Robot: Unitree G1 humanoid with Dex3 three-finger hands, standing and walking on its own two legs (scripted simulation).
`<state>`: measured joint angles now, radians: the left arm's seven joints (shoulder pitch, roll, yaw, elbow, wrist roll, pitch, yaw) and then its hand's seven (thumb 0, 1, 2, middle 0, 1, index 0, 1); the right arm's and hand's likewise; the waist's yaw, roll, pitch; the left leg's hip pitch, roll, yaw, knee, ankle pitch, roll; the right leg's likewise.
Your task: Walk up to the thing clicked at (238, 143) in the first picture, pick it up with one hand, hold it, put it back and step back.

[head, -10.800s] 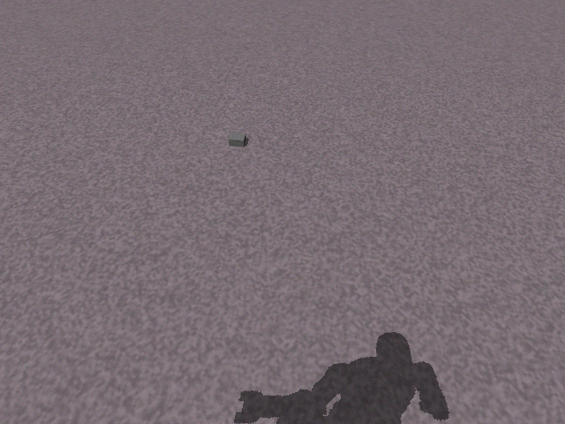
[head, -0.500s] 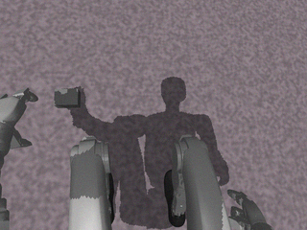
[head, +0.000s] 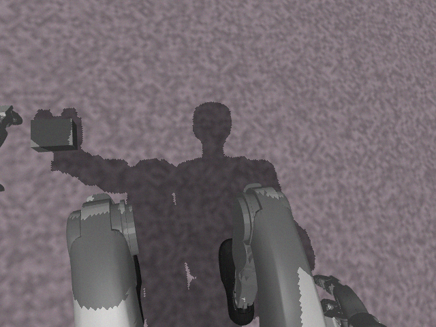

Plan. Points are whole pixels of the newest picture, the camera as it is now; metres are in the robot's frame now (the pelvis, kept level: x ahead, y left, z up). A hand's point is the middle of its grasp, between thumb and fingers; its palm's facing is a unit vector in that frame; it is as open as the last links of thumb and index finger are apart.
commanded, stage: rise first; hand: left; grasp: from above
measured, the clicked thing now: (55, 135) +0.49 +0.33 -0.31
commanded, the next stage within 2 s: none
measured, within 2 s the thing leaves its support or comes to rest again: neither
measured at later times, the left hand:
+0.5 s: hand (2, 149) +0.42 +0.37 -0.18, palm faces -0.47 -0.08 -0.88, open 12.6 cm
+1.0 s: hand (9, 145) +0.43 +0.36 -0.19, palm faces -0.46 -0.09 -0.89, open 12.1 cm
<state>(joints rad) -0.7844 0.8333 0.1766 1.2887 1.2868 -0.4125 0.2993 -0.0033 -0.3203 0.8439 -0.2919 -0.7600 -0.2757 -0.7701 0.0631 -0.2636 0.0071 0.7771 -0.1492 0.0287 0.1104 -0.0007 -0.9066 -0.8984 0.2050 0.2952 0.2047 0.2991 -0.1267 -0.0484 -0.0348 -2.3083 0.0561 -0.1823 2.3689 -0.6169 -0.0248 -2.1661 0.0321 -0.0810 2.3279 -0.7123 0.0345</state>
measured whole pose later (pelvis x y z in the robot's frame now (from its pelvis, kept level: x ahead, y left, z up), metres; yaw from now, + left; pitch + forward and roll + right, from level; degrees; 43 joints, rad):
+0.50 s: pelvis +0.01 +0.00 -0.02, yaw -2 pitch +31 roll -9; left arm -0.83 0.88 0.20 1.35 1.31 -0.40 0.35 0.00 -0.26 0.78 -0.32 -0.79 -0.32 -0.77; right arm 0.04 -0.26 0.05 0.78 -0.19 0.03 0.12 0.00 -0.91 -0.90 0.20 0.29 0.20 0.30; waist -0.15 -0.06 0.00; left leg -2.36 0.06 -0.21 2.44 -0.65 -0.03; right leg -2.21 0.05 -0.10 2.39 -0.73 0.04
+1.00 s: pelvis +0.01 +0.00 -0.03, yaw -2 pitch +30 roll -9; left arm -0.88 0.91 0.19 1.41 1.31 -0.40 0.37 0.00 -0.19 0.73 -0.41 -0.68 -0.40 -0.69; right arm 0.04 -0.26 0.08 0.77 -0.20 0.02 0.13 0.00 -0.91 -0.90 0.20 0.29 0.20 0.30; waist -0.18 -0.07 0.02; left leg -2.37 0.05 -0.23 2.47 -0.65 -0.04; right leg -2.22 0.05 -0.11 2.41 -0.73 0.04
